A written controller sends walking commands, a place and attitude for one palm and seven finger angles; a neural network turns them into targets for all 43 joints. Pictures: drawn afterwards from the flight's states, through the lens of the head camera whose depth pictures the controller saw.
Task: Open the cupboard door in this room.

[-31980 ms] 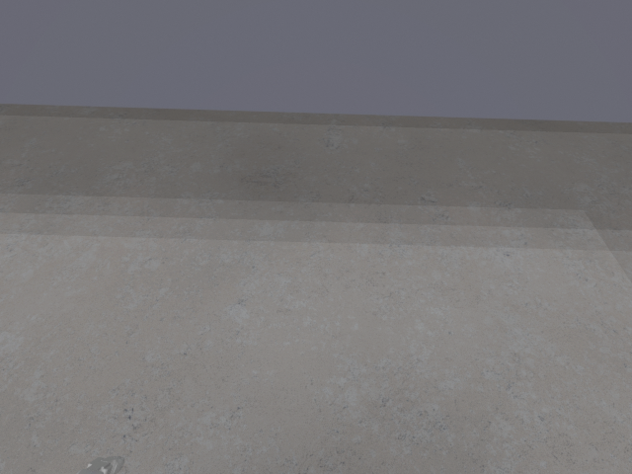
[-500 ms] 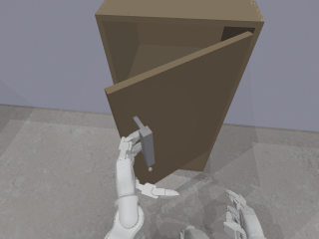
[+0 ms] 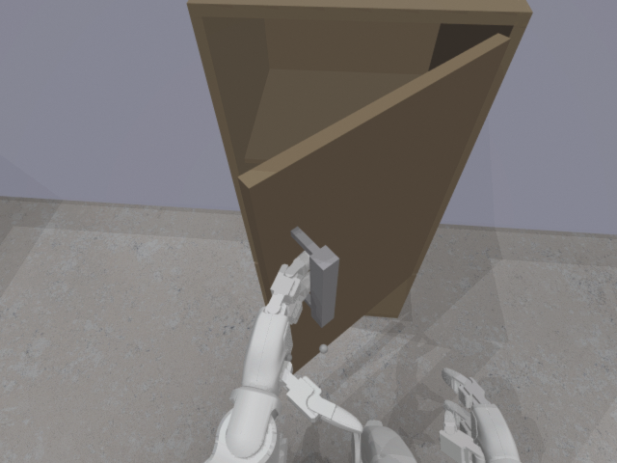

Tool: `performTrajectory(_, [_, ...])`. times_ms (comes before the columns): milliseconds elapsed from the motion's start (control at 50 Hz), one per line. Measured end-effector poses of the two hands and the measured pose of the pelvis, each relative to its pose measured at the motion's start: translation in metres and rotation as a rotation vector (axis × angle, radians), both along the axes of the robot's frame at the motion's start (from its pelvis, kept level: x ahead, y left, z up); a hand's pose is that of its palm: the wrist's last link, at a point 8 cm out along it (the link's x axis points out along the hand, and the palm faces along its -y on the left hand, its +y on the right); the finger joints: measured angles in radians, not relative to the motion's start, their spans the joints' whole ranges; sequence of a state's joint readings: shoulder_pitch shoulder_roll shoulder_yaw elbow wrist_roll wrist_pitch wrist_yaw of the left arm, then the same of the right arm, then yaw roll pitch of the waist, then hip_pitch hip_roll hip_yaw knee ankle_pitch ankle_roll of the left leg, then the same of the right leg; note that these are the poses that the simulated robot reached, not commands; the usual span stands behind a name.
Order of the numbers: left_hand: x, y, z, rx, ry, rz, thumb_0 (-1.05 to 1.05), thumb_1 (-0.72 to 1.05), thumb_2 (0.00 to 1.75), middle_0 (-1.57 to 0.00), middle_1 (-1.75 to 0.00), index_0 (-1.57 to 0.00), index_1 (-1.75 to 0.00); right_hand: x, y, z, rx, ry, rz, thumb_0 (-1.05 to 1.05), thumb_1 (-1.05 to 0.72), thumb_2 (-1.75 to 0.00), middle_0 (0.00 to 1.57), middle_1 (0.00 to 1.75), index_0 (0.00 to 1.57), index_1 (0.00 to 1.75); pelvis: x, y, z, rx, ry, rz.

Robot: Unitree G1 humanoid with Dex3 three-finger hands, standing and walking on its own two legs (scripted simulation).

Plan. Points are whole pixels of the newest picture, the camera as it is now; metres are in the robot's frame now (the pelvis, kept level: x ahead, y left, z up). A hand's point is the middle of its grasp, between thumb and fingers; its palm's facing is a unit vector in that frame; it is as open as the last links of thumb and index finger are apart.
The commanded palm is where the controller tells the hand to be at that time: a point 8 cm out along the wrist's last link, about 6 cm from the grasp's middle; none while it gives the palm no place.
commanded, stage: slide the hand sideways off the handle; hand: left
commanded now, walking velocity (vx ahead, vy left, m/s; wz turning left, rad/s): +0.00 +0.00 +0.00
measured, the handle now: (312, 279) +0.33 +0.01 +0.07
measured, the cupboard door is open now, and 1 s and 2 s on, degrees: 45 44 44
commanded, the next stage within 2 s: draw the hand back to the body in 0.82 s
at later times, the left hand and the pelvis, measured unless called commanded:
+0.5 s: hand (282, 378) +0.21 +0.04 +0.06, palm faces -0.13 -0.99 +0.02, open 16.1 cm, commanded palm +0.19 +0.10 +0.06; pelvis +0.01 -0.01 +0.00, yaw +0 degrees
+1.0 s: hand (240, 399) +0.19 +0.08 +0.06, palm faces -0.12 -0.99 +0.01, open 16.4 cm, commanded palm +0.17 +0.14 +0.08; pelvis +0.01 -0.01 -0.01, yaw +0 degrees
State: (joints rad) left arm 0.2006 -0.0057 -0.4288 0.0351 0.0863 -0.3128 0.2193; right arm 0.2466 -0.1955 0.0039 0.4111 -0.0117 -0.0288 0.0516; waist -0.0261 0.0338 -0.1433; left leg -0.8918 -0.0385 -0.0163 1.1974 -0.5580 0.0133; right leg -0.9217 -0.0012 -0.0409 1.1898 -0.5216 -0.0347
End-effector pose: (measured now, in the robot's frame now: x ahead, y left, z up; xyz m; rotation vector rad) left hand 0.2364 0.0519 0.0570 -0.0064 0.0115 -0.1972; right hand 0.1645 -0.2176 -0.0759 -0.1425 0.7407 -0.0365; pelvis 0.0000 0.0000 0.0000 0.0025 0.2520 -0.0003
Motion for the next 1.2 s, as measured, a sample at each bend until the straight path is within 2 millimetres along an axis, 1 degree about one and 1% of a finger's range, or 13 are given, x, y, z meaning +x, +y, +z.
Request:
performTrajectory(120, [-0.006,0.008,0.005,-0.013,0.016,0.02,-0.02,-0.5,0.3,-0.16,-0.31,-0.18,-0.32,0.001,0.005,0.008,0.005,-0.003,-0.002,0.01,-0.9,-0.9,0.2,0.3,0.2,0.3,0.003,0.0,0.005,-0.001,-0.006,-0.006])
performTrajectory(240, [-0.016,0.018,0.006,-0.025,0.02,0.045,-0.02,-0.5,0.3,-0.17,-0.31,-0.2,-0.33,0.01,0.004,0.013,-0.01,-0.024,0.013,0.01,-0.9,-0.9,0.2,0.3,0.2,0.3,0.006,-0.001,0.005,-0.003,-0.003,-0.005])
performTrajectory(400, [-0.031,0.035,0.005,-0.019,0.025,0.065,-0.02,-0.5,0.3,-0.17,-0.31,-0.2,-0.33,0.026,0.0,0.014,-0.025,-0.059,0.028,0.01,-0.9,-0.9,0.2,0.3,0.2,0.3,0.01,-0.004,0.0,-0.003,0.008,0.0])
performTrajectory(500, [-0.037,0.042,0.004,-0.013,0.026,0.07,-0.02,-0.5,0.3,-0.17,-0.31,-0.2,-0.33,0.033,-0.001,0.011,-0.026,-0.074,0.034,0.01,-0.9,-0.9,0.2,0.3,0.2,0.3,0.011,-0.006,-0.004,-0.003,0.017,0.003])
performTrajectory(660, [-0.044,0.06,0.004,-0.002,0.037,0.105,-0.02,-0.5,0.3,-0.16,-0.31,-0.17,-0.31,0.031,-0.005,0.007,-0.029,-0.068,0.029,0.01,-0.9,-0.9,0.2,0.3,0.2,0.3,0.012,-0.011,-0.007,-0.004,0.027,0.006])
performTrajectory(840, [-0.06,0.076,0.005,0.002,0.053,0.099,-0.02,-0.5,0.3,-0.15,-0.3,-0.15,-0.3,0.026,-0.013,0.005,-0.047,-0.066,-0.005,0.01,-0.9,-0.9,0.2,0.3,0.2,0.3,0.011,-0.011,-0.01,-0.01,0.029,0.007])
performTrajectory(960, [-0.06,0.081,0.003,-0.008,0.032,0.085,-0.02,-0.5,0.3,-0.15,-0.3,-0.15,-0.3,0.025,-0.014,0.004,-0.064,-0.082,-0.013,0.01,-0.9,-0.9,0.2,0.3,0.2,0.3,0.007,-0.008,-0.014,-0.017,0.032,0.007])
performTrajectory(1000, [-0.059,0.083,0.007,-0.001,0.021,0.079,-0.02,-0.5,0.3,-0.15,-0.3,-0.15,-0.3,0.024,-0.012,0.005,-0.062,-0.083,-0.018,0.01,-0.9,-0.9,0.2,0.3,0.2,0.3,0.006,-0.007,-0.014,-0.019,0.027,0.005])
performTrajectory(1060, [-0.057,0.09,0.019,0.023,0.007,0.08,-0.02,-0.5,0.3,-0.15,-0.3,-0.15,-0.3,0.022,-0.008,0.009,-0.049,-0.08,-0.032,0.01,-0.9,-0.9,0.2,0.3,0.2,0.3,0.007,-0.005,-0.009,-0.021,0.009,0.003])
performTrajectory(1200, [-0.057,0.111,0.051,0.042,0.013,0.111,-0.02,-0.5,0.3,-0.15,-0.3,-0.15,-0.3,0.015,0.002,0.032,-0.029,-0.086,-0.057,0.01,-0.9,-0.9,0.2,0.3,0.2,0.3,0.013,0.001,0.013,-0.027,-0.037,0.001])
